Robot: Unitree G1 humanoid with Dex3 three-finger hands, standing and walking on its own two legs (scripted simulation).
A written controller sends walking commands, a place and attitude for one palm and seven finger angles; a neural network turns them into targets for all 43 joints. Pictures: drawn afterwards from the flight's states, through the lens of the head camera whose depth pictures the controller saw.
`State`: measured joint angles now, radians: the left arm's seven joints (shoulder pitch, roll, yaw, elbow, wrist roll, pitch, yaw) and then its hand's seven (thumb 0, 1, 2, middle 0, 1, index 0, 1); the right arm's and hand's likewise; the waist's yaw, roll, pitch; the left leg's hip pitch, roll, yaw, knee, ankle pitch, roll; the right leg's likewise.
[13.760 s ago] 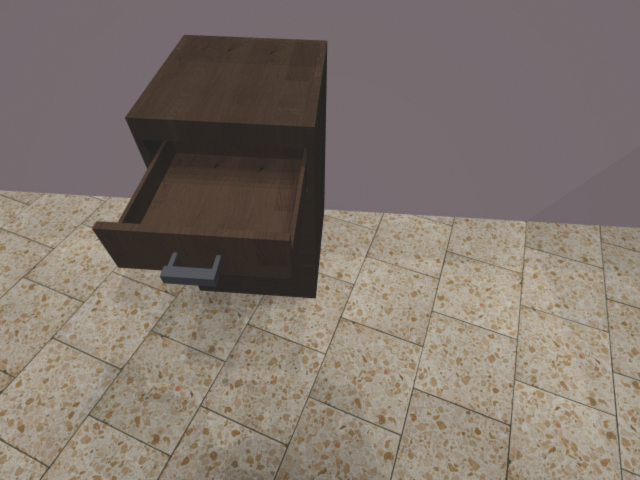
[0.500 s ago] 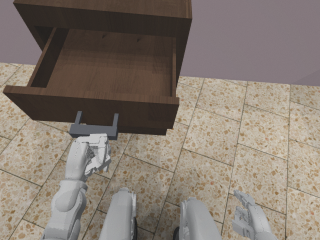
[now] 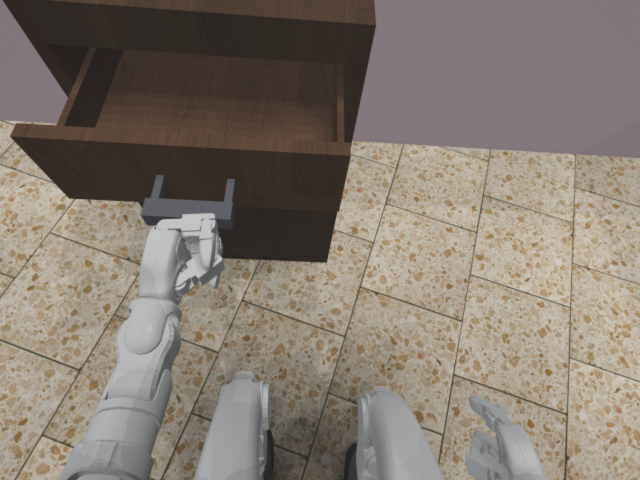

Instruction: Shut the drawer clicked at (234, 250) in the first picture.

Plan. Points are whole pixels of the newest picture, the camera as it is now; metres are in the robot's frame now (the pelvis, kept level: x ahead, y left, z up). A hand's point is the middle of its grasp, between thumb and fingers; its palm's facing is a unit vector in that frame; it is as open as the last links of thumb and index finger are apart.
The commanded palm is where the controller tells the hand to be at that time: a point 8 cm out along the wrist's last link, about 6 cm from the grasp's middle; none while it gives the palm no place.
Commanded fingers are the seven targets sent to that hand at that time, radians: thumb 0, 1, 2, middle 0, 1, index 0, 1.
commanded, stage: push the drawer shut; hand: left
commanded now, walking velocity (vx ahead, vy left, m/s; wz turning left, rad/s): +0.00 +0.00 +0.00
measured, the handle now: (192, 199) +0.45 +0.18 +0.01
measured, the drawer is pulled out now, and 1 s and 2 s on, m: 0.15 0.02 0.00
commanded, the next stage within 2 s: pull the fist back off the drawer in 1.66 s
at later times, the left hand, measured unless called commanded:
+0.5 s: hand (225, 213) +0.44 +0.13 +0.01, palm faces -0.03 -1.00 -0.05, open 3.1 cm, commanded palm +0.43 +0.18 +0.01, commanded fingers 0.00 0.90 0.90 -1.40 -1.60 -1.40 -1.60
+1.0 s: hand (232, 171) +0.50 +0.13 +0.01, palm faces -0.02 -1.00 -0.05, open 3.1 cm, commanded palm +0.49 +0.17 +0.01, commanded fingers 0.00 0.90 0.90 -1.40 -1.60 -1.40 -1.60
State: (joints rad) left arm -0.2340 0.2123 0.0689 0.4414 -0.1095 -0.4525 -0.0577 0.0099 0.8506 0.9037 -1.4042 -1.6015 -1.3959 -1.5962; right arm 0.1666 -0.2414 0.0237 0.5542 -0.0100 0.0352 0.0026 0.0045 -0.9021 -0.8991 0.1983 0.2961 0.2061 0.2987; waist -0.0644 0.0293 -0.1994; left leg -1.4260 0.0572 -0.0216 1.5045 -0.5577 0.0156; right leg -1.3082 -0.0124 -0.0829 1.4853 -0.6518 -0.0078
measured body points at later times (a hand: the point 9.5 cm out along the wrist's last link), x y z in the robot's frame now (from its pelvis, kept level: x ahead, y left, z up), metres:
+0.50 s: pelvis +0.00 +0.00 +0.00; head +0.15 +0.02 +0.42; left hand +0.43 +0.19 +0.01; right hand +0.11 -0.26 -0.13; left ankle +0.06 +0.11 -0.57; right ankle +0.02 -0.12 -0.57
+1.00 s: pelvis -0.01 +0.00 -0.02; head +0.17 +0.02 +0.40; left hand +0.50 +0.19 +0.01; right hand +0.04 -0.26 -0.14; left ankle +0.06 +0.11 -0.57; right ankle +0.02 -0.12 -0.57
